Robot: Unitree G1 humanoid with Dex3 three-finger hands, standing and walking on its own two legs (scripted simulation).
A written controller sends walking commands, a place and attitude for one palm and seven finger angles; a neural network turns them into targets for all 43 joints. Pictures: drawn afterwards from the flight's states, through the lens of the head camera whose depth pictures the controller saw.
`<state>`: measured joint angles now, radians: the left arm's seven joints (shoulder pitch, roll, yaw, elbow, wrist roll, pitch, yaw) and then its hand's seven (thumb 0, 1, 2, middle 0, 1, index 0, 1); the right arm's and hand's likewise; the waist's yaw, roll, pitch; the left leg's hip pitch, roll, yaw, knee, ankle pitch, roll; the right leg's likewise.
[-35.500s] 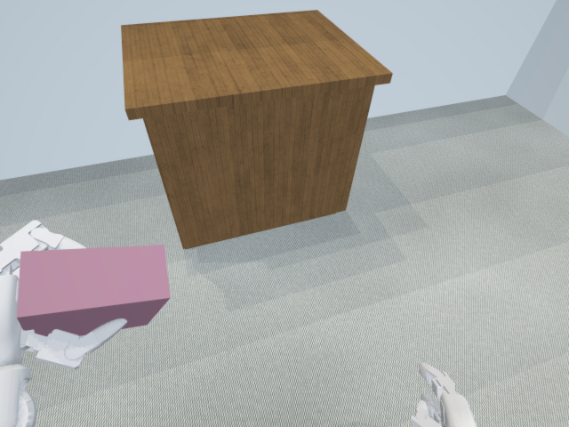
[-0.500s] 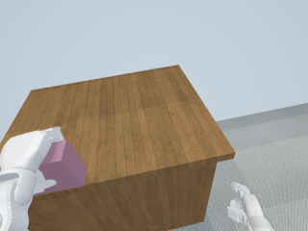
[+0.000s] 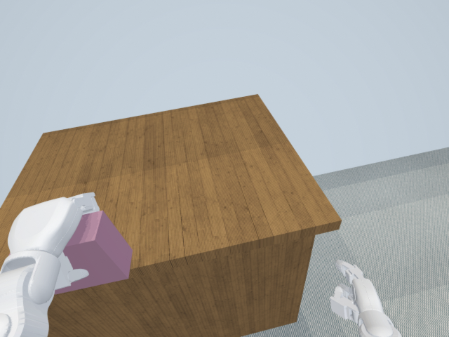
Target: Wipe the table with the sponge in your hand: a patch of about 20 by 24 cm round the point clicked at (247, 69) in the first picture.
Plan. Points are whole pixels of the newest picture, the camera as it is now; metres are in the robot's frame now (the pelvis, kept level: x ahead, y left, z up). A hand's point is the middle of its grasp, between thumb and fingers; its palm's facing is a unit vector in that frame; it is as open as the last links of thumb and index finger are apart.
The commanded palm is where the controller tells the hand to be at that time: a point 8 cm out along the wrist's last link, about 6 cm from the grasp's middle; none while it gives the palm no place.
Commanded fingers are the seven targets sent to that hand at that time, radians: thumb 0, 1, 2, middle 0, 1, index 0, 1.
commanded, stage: step back with the hand held close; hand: left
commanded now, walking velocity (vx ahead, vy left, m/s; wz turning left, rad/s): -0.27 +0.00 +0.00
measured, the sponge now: (84, 260) +0.19 +0.29 +0.08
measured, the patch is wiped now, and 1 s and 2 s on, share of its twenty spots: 1.00 1.00 1.00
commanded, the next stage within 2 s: stop stepping back and stand still in 1.24 s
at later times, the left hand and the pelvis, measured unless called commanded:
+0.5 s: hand (85, 216) +0.21 +0.25 +0.18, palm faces +0.34 -0.81 -0.48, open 9.8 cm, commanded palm +0.16 +0.29 +0.21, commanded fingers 0.00 0.10 1.30 -1.20 -1.60 -1.20 -1.60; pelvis -0.01 +0.02 -0.01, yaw -1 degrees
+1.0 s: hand (42, 265) +0.13 +0.25 +0.19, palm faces +0.44 -0.83 -0.35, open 9.9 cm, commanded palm +0.07 +0.29 +0.21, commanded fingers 0.00 0.10 1.30 -1.20 -1.60 -1.20 -1.60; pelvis -0.10 +0.02 -0.02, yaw -2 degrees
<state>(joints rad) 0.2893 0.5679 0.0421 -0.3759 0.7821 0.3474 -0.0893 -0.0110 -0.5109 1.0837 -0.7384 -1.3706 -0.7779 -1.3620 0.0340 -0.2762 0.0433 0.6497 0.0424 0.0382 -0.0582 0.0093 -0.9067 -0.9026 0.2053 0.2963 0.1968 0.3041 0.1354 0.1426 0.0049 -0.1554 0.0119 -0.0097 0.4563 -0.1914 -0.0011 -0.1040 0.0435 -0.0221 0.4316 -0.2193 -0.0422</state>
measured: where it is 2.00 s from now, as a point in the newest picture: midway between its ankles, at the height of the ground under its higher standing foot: outside the picture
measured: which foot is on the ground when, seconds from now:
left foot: down 0.00-1.00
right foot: down 0.00-0.74, up 0.76-0.98, down 1.00-1.00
